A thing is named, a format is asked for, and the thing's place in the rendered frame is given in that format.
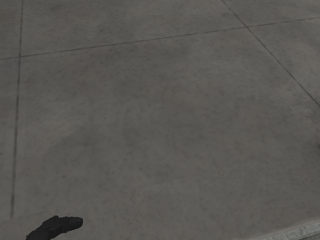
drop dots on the robot left hand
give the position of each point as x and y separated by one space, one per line
55 226

